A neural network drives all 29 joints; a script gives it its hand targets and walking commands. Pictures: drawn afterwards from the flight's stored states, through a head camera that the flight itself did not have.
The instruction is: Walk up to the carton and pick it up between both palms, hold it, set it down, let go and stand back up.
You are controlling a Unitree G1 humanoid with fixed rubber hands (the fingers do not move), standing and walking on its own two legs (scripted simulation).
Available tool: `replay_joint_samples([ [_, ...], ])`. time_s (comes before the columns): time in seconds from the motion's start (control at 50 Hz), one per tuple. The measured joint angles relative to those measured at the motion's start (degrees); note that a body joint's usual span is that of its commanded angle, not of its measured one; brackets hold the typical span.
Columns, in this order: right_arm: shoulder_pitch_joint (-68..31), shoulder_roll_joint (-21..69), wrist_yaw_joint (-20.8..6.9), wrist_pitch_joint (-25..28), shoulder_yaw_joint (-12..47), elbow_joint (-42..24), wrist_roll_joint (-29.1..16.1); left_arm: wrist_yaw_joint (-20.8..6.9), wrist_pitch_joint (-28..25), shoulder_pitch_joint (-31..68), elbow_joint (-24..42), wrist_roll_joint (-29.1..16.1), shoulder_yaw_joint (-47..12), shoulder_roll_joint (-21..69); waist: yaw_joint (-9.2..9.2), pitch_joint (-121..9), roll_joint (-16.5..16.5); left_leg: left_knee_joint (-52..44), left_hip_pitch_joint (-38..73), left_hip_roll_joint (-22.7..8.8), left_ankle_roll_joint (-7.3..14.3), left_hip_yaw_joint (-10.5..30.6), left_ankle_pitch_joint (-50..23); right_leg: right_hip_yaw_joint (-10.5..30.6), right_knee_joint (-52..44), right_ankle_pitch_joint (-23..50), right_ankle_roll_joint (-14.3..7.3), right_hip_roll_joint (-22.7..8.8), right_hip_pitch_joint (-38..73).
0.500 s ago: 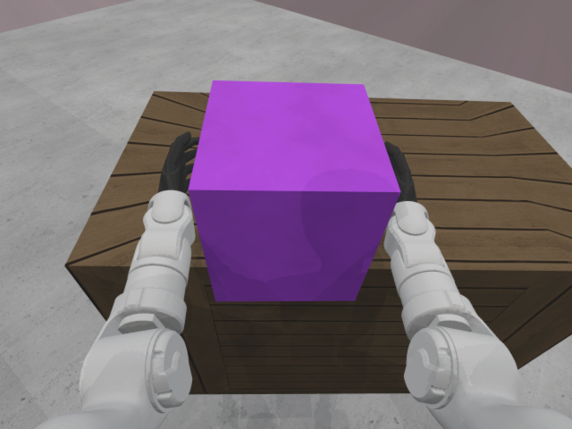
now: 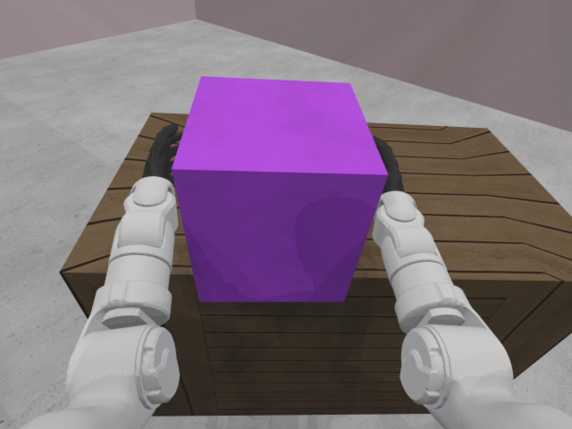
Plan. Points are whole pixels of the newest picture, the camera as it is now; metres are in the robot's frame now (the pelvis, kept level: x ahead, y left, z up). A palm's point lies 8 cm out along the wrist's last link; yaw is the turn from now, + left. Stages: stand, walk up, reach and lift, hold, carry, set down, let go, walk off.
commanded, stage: reach and lift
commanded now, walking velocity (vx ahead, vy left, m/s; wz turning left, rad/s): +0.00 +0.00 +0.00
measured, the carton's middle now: (274, 192) +0.44 -0.01 +0.14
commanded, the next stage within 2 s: hold in 1.96 s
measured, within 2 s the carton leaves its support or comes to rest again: neither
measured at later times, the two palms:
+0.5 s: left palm (160, 169) +0.41 +0.15 +0.20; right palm (397, 179) +0.39 -0.17 +0.20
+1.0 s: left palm (139, 154) +0.38 +0.16 +0.25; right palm (412, 155) +0.36 -0.16 +0.26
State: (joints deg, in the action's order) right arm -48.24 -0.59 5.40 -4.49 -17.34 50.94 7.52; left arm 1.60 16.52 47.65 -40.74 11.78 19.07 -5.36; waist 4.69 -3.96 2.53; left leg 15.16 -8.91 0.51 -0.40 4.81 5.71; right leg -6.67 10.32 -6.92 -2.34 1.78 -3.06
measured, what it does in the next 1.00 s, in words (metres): stands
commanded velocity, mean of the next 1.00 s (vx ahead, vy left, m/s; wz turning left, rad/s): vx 0.00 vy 0.00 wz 0.00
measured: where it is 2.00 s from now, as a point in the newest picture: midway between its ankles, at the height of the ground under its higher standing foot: outside the picture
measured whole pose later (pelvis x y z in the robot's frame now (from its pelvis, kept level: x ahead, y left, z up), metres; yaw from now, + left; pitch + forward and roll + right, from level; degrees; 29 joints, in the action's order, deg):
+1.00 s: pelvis -0.03 +0.01 +0.00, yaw -2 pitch -1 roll -2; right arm -59.9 -7.0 6.1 -24.5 -11.0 48.4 -4.2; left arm 3.7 39.3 53.8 -29.6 9.7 16.4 -7.6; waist 4.9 -6.7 1.9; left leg 20.0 -13.6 -0.2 0.2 2.7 5.5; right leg -4.7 14.7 -5.7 -1.9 2.2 -8.2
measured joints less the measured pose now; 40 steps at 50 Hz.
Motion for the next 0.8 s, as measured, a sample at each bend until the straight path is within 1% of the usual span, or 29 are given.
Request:
replay_joint_samples([
  [0.04,0.5,-0.1,0.3,-0.8,1.2,-1.1,-1.3,0.0,1.2,-0.8,1.9,-0.3,-0.6,-0.1,0.28,0.3,0.1,0.4,0.3,0.1,0.0,0.1,0.3,-0.2,-0.1,-0.1,0.1,0.0,0.6],
  [0.08,0.1,-0.1,0.1,-1.2,0.9,-1.2,-1.1,0.0,1.7,-0.6,2.1,-0.4,0.0,0.1,0.32,0.4,0.3,0.8,0.2,0.2,0.1,0.1,0.6,-0.2,0.5,-0.5,0.1,-0.2,0.3],
  [0.16,-1.1,-1.0,-0.8,-1.4,0.4,0.0,-1.2,1.1,3.0,-0.3,3.5,-0.5,-0.7,0.6,-0.04,0.0,0.5,0.9,-0.7,0.3,0.2,-0.1,0.6,0.0,1.1,-0.8,0.2,-0.3,-0.8],
  [0.26,-0.6,-2.1,-1.1,-2.0,2.8,-1.5,-3.3,2.2,5.3,-1.9,8.1,-0.8,-2.2,1.1,0.04,-0.7,0.1,1.2,-1.4,0.1,0.3,-0.5,0.9,0.4,-0.4,0.0,0.3,-0.1,-0.8],
  [0.52,0.5,-3.9,-0.1,-7.7,7.9,-6.5,-8.8,2.2,13.4,-3.0,15.6,-0.3,-3.3,1.3,0.86,-0.9,0.8,1.9,-0.1,-0.3,0.5,-1.5,1.4,1.5,0.2,0.0,0.4,0.2,0.2],
  [0.72,-2.9,-4.8,0.5,-13.1,8.7,-7.4,-11.4,1.9,18.7,-0.6,17.1,-0.4,-3.4,0.1,0.61,-0.8,0.6,3.2,-0.6,-0.6,0.4,-1.9,1.0,2.0,1.4,0.6,0.3,0.5,-0.3],
  [0.8,-5.0,-5.2,0.6,-15.3,8.2,-6.7,-11.7,1.9,20.3,1.0,16.1,-0.9,-3.4,-0.7,0.51,-1.0,0.3,3.7,-1.4,-0.7,0.5,-1.9,0.7,1.9,2.0,0.9,0.3,0.6,-1.2],
])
